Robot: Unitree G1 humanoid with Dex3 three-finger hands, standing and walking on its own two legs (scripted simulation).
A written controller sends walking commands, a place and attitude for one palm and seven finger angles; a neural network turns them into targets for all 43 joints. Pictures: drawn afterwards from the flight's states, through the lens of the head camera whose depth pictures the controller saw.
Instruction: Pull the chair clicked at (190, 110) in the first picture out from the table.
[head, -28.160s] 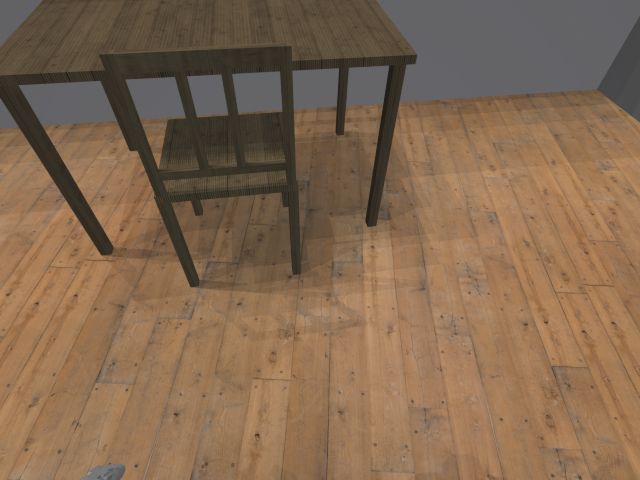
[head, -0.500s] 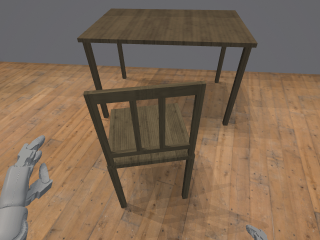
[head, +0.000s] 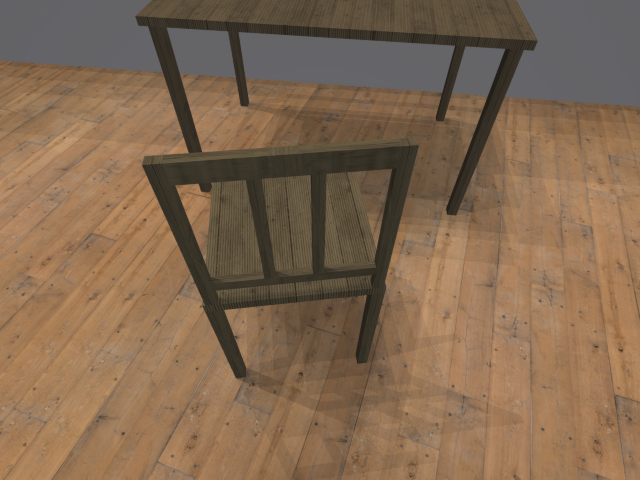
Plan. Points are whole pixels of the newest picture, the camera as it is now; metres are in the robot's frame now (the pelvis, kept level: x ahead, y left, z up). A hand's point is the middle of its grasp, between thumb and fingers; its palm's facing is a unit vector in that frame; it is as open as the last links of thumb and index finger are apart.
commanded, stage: let the arm hang, fingers relaxed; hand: left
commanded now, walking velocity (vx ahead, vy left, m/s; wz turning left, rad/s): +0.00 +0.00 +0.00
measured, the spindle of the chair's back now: (262, 232) +0.53 +0.15 -0.08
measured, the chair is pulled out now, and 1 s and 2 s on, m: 0.56 0.56 0.56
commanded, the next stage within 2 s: look to check the result in 0.52 s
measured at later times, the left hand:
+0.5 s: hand out of the picture +0.02 +0.15 -0.17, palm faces +0.02 -0.98 -0.20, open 7.3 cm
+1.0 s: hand out of the picture +0.00 +0.14 -0.17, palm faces +0.03 -0.99 -0.16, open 7.4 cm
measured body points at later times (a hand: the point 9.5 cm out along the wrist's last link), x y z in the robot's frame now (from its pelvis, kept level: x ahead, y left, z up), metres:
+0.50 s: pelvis +0.01 -0.02 +0.00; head +0.01 -0.03 +0.45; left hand +0.02 +0.20 -0.15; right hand -0.02 -0.23 -0.17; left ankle +0.05 +0.12 -0.74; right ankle +0.00 -0.12 -0.74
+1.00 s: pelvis +0.01 -0.02 +0.00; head +0.02 -0.02 +0.45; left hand +0.00 +0.19 -0.16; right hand -0.01 -0.22 -0.16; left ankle +0.05 +0.12 -0.74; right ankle +0.00 -0.12 -0.74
